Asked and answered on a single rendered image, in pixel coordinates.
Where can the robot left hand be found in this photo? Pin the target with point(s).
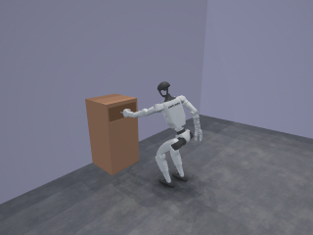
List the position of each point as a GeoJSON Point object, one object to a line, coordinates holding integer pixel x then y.
{"type": "Point", "coordinates": [125, 112]}

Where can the robot right forearm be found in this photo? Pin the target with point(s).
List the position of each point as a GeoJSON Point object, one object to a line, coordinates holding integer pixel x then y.
{"type": "Point", "coordinates": [197, 121]}

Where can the robot right hand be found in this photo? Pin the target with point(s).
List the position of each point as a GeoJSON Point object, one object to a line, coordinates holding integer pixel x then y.
{"type": "Point", "coordinates": [198, 133]}

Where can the robot left upper arm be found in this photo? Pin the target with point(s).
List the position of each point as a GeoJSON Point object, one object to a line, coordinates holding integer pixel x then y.
{"type": "Point", "coordinates": [157, 108]}

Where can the robot left foot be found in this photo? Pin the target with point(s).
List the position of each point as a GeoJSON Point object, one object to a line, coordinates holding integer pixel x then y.
{"type": "Point", "coordinates": [164, 182]}

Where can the robot left forearm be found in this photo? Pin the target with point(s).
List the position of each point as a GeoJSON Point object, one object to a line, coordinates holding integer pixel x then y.
{"type": "Point", "coordinates": [137, 114]}

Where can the cabinet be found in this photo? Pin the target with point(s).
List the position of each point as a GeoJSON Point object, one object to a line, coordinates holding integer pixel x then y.
{"type": "Point", "coordinates": [114, 144]}

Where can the robot right upper arm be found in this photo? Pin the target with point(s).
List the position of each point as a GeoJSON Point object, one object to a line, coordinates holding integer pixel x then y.
{"type": "Point", "coordinates": [188, 105]}

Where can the drawer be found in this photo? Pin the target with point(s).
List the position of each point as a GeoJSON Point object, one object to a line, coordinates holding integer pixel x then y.
{"type": "Point", "coordinates": [115, 113]}

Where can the robot torso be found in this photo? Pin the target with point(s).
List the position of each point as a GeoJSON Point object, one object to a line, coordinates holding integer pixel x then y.
{"type": "Point", "coordinates": [175, 117]}

